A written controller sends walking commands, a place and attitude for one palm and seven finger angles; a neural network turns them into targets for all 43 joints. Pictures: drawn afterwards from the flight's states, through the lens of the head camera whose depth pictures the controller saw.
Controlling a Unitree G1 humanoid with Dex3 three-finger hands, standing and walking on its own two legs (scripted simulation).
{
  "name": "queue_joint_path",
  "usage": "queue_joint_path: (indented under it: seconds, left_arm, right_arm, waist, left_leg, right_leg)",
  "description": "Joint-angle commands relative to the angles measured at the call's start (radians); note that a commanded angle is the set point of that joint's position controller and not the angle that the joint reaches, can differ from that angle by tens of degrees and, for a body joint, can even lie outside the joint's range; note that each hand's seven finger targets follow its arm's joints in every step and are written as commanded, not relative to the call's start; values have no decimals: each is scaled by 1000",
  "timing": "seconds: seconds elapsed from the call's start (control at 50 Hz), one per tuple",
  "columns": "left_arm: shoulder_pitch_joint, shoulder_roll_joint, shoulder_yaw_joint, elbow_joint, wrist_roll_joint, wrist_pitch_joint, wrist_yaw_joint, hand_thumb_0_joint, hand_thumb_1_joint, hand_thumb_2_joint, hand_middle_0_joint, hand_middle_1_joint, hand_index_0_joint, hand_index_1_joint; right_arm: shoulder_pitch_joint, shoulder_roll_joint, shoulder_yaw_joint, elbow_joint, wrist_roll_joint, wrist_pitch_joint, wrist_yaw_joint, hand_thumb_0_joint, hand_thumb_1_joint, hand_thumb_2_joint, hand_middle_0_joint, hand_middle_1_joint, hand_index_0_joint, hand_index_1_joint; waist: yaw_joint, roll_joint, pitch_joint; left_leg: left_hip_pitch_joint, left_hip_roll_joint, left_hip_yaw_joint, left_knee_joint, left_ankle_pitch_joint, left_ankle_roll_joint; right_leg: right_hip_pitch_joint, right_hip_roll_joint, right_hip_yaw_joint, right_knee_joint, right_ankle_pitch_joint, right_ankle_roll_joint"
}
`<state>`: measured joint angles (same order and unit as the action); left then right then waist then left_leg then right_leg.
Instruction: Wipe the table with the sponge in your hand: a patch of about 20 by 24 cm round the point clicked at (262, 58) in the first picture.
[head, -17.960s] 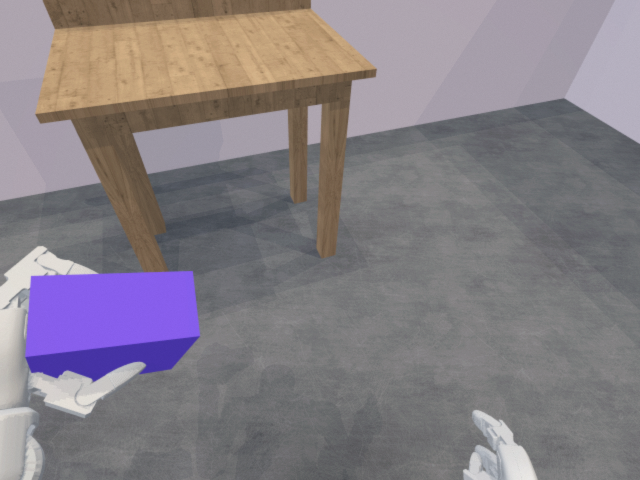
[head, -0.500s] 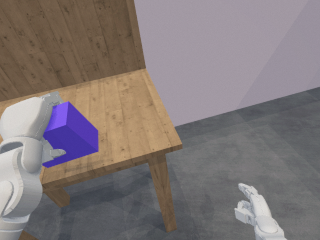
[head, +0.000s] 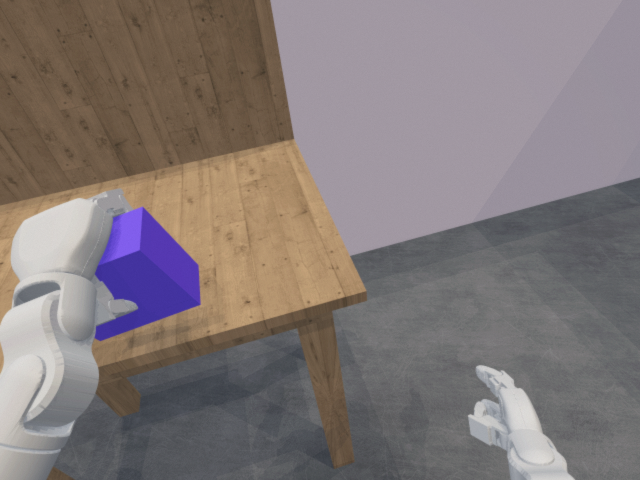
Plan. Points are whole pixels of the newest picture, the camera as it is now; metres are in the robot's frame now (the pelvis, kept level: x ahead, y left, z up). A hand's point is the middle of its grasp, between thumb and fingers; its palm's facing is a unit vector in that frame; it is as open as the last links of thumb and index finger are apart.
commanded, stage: move the sponge above the wiping area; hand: left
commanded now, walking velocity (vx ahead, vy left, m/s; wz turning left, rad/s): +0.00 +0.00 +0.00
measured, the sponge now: (131, 286) +0.26 +0.28 +0.15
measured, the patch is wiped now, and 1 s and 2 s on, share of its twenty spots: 0.00 0.00 0.00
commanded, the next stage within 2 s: none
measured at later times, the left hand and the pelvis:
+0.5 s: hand (108, 263) +0.27 +0.30 +0.18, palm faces +0.16 -0.05 -0.99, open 10.4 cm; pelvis +0.00 +0.01 +0.00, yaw +1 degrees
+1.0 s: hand (109, 259) +0.29 +0.33 +0.16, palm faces +0.06 -0.03 -1.00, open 10.4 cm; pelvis +0.02 +0.01 +0.00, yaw +2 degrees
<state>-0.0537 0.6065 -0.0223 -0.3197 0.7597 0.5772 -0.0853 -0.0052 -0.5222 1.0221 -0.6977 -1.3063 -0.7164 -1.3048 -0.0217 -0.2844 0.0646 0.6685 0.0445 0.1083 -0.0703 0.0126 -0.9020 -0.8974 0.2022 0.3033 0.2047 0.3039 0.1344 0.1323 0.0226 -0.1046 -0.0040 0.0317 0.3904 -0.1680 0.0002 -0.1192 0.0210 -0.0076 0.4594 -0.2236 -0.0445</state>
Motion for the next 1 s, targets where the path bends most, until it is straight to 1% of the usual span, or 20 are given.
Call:
queue_joint_path:
  seconds: [0.0, 0.02, 0.04, 0.12, 0.14, 0.22, 0.26, 0.32, 0.34, 0.42, 0.44, 0.52, 0.56, 0.68, 0.72, 0.74, 0.82, 0.86, 0.92, 0.98]
  left_arm:
    - [-305, 263, 177, -194, 60, -21, 47, 0, 100, 1300, -1200, -1600, -1200, -1600]
    - [-315, 287, 199, -199, 74, -14, 47, 0, 100, 1300, -1200, -1600, -1200, -1600]
    - [-329, 235, 149, -195, 73, -16, 44, 0, 100, 1300, -1200, -1600, -1200, -1600]
    - [-315, 308, 213, -124, 86, -6, 42, 0, 100, 1300, -1200, -1600, -1200, -1600]
    - [-350, 245, 147, -103, 87, -6, 36, 0, 100, 1300, -1200, -1600, -1200, -1600]
    - [-378, 303, 183, -86, 100, -12, 29, 0, 100, 1300, -1200, -1600, -1200, -1600]
    - [-397, 242, 123, -49, 94, -22, 19, 0, 100, 1300, -1200, -1600, -1200, -1600]
    - [-401, 286, 156, -108, 113, -28, 10, 0, 100, 1300, -1200, -1600, -1200, -1600]
    - [-417, 234, 105, -77, 112, -29, 5, 0, 100, 1300, -1200, -1600, -1200, -1600]
    - [-416, 321, 179, -29, 132, -35, 7, 0, 100, 1300, -1200, -1600, -1200, -1600]
    - [-449, 273, 129, -30, 137, -41, 2, 0, 100, 1300, -1200, -1600, -1200, -1600]
    - [-441, 309, 162, 1, 141, -42, -1, 0, 100, 1300, -1200, -1600, -1200, -1600]
    - [-449, 250, 109, 48, 126, -47, -7, 0, 100, 1300, -1200, -1600, -1200, -1600]
    - [-478, 313, 150, 105, 145, -72, -21, 0, 100, 1300, -1200, -1600, -1200, -1600]
    - [-486, 339, 168, 95, 153, -80, -26, 0, 100, 1300, -1200, -1600, -1200, -1600]
    - [-522, 272, 104, 91, 152, -93, -32, 0, 100, 1300, -1200, -1600, -1200, -1600]
    - [-443, 360, 206, 98, 139, -117, -24, 0, 100, 1300, -1200, -1600, -1200, -1600]
    - [-459, 294, 150, 138, 130, -128, -24, 0, 100, 1300, -1200, -1600, -1200, -1600]
    - [-478, 341, 186, 102, 139, -140, -17, 0, 100, 1300, -1200, -1600, -1200, -1600]
    - [-425, 346, 207, 108, 132, -161, -9, 0, 100, 1300, -1200, -1600, -1200, -1600]
  right_arm:
    - [-261, -80, -27, -186, -3, -57, -6, 0, -900, -900, 200, 300, 200, 300]
    - [-270, -81, -24, -191, -3, -58, -5, 0, -900, -900, 200, 300, 200, 300]
    - [-267, -70, -15, -199, -1, -67, -1, 0, -900, -900, 200, 300, 200, 300]
    - [-259, -86, -22, -179, -2, -50, -6, 0, -900, -900, 200, 300, 200, 300]
    - [-254, -77, -12, -186, 1, -56, -3, 0, -900, -900, 200, 300, 200, 300]
    - [-254, -88, -22, -179, -1, -58, -10, 0, -900, -900, 200, 300, 200, 300]
    - [-238, -80, -19, -168, 1, -64, -9, 0, -900, -900, 200, 300, 200, 300]
    - [-257, -88, -23, -180, -2, -66, -10, 0, -900, -900, 200, 300, 200, 300]
    - [-249, -77, -13, -180, 0, -76, -8, 0, -900, -900, 200, 300, 200, 300]
    - [-239, -95, -23, -166, -4, -66, -13, 0, -900, -900, 200, 300, 200, 300]
    - [-239, -85, -14, -172, -2, -73, -9, 0, -900, -900, 200, 300, 200, 300]
    - [-235, -94, -24, -162, -3, -65, -10, 0, -900, -900, 200, 300, 200, 300]
    - [-215, -86, -20, -152, 1, -65, -9, 0, -900, -900, 200, 300, 200, 300]
    - [-196, -102, -29, -147, -6, -68, -17, 0, -900, -900, 200, 300, 200, 300]
    - [-203, -103, -27, -153, -4, -65, -18, 0, -900, -900, 200, 300, 200, 300]
    - [-198, -91, -18, -159, -3, -75, -15, 0, -900, -900, 200, 300, 200, 300]
    - [-183, -105, -32, -154, -9, -67, -18, 0, -900, -900, 200, 300, 200, 300]
    - [-164, -96, -30, -142, -4, -66, -17, 0, -900, -900, 200, 300, 200, 300]
    - [-173, -108, -37, -153, -8, -69, -21, 0, -900, -900, 200, 300, 200, 300]
    - [-152, -111, -44, -142, -11, -69, -20, 0, -900, -900, 200, 300, 200, 300]
  waist:
    - [7, -52, -203]
    - [9, -42, -212]
    - [7, -64, -218]
    - [6, -62, -177]
    - [-1, -84, -173]
    - [4, -44, -198]
    - [-9, -58, -191]
    - [2, -21, -233]
    - [-3, -49, -217]
    - [5, -39, -208]
    - [1, -63, -225]
    - [0, -30, -222]
    - [-16, -71, -195]
    - [-9, -83, -227]
    - [-12, -44, -235]
    - [-22, -66, -243]
    - [-8, -44, -241]
    - [-28, -67, -211]
    - [-19, -29, -246]
    - [-15, -58, -261]
  left_leg:
    - [2, -52, -24, -53, 119, 32]
    - [6, -50, -31, -57, 110, 27]
    - [-6, -50, -20, -53, 124, 31]
    - [-9, -47, -30, -62, 94, 27]
    - [-25, -46, -19, -61, 92, 29]
    - [-8, -50, -33, -68, 73, 29]
    - [-16, -50, -27, -69, 89, 32]
    - [5, -53, -36, -66, 106, 32]
    - [-12, -53, -26, -63, 114, 34]
    - [-14, -50, -40, -73, 84, 31]
    - [-21, -54, -28, -65, 115, 32]
    - [-10, -52, -40, -71, 105, 30]
    - [-21, -48, -34, -76, 97, 32]
    - [-22, -53, -35, -64, 109, 37]
    - [-11, -54, -37, -63, 109, 34]
    - [-16, -57, -26, -54, 132, 36]
    - [-7, -53, -38, -50, 151, 36]
    - [-18, -50, -32, -54, 151, 36]
    - [5, -54, -36, -47, 168, 37]
    - [7, -54, -34, -38, 215, 40]
  right_leg:
    - [77, -1, 93, -95, 61, -4]
    - [73, 11, 111, -99, 37, -13]
    - [84, 0, 82, -84, 51, -7]
    - [58, 13, 112, -108, 18, -14]
    - [59, 0, 80, -99, 11, -7]
    - [60, 12, 100, -110, -7, -13]
    - [71, 4, 71, -101, 17, -7]
    - [81, 12, 88, -97, 36, -15]
    - [77, 2, 57, -88, 36, -9]
    - [69, 12, 84, -105, 9, -17]
    - [85, 2, 56, -87, 37, -13]
    - [76, 14, 76, -99, 33, -19]
    - [73, 6, 44, -103, 24, -10]
    - [88, 0, 45, -102, 55, -7]
    - [79, 10, 62, -104, 50, -16]
    - [87, 0, 36, -92, 72, -10]
    - [95, 8, 60, -98, 111, -16]
    - [86, 3, 32, -101, 106, -8]
    - [91, 8, 52, -101, 133, -16]
    - [119, 0, 37, -89, 194, -10]
